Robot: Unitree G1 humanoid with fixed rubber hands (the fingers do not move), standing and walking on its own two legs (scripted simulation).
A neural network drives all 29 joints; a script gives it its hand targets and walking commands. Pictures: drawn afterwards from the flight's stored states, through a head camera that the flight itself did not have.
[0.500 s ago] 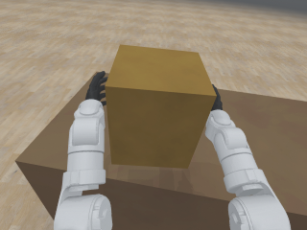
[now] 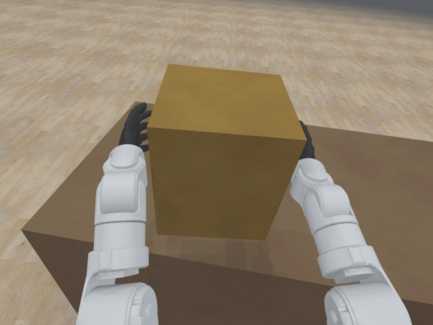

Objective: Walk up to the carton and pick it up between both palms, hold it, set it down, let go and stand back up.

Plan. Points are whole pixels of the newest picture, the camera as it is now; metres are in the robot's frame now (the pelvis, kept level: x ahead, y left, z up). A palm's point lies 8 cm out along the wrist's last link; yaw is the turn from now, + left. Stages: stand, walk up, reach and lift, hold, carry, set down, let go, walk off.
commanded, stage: hold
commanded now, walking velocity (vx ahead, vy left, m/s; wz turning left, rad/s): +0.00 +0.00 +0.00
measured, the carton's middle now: (218, 155) +0.39 -0.01 +0.17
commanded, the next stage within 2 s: none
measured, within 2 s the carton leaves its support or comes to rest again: neither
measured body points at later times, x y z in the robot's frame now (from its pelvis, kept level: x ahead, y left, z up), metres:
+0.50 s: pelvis +0.00 +0.00 +0.00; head -0.05 +0.03 +0.45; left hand +0.38 +0.14 +0.20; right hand +0.37 -0.16 +0.19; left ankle +0.00 +0.14 -0.75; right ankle +0.03 -0.14 -0.75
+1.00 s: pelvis +0.00 +0.00 +0.00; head -0.05 +0.03 +0.45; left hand +0.38 +0.14 +0.20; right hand +0.37 -0.16 +0.18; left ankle +0.00 +0.14 -0.75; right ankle +0.03 -0.14 -0.75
